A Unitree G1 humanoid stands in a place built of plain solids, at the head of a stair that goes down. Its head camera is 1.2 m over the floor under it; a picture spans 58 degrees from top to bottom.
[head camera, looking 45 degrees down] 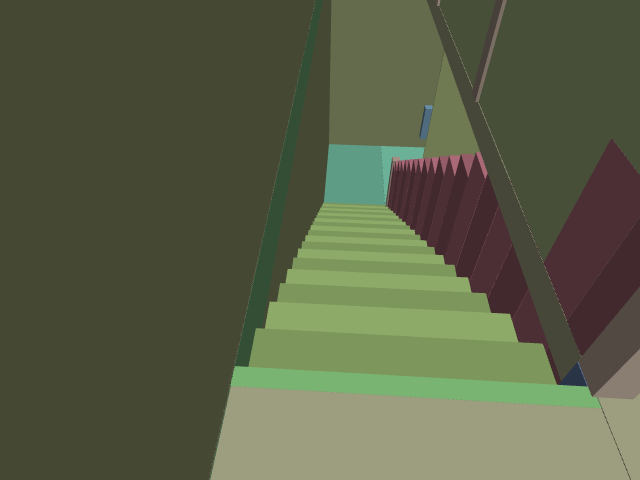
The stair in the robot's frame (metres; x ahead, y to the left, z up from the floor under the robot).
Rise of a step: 0.18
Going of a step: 0.26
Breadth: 1.06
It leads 4 degrees to the right of straight ahead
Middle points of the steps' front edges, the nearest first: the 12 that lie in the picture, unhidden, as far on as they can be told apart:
0.63 -0.27 0.00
0.89 -0.29 -0.18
1.15 -0.30 -0.37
1.40 -0.32 -0.55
1.66 -0.34 -0.73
1.92 -0.35 -0.92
2.18 -0.37 -1.10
2.44 -0.38 -1.29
2.70 -0.40 -1.47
2.96 -0.42 -1.65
3.22 -0.43 -1.84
3.48 -0.45 -2.02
